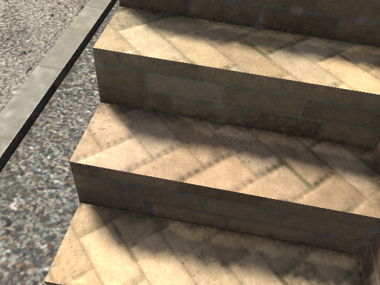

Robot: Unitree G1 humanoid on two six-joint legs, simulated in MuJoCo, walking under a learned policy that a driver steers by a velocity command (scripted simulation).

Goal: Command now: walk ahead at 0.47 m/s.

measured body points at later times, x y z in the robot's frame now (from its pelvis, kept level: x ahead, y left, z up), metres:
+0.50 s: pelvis -0.32 +0.14 -0.26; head -0.31 +0.11 +0.19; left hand -0.35 +0.33 -0.40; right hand -0.13 +0.03 -0.38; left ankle -0.19 +0.20 -0.87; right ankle -0.39 +0.04 -0.95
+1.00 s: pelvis -0.72 +0.24 -0.54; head -0.70 +0.26 -0.09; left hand -0.53 +0.48 -0.63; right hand -0.53 +0.03 -0.63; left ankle -0.67 +0.32 -1.27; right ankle -0.73 +0.12 -1.04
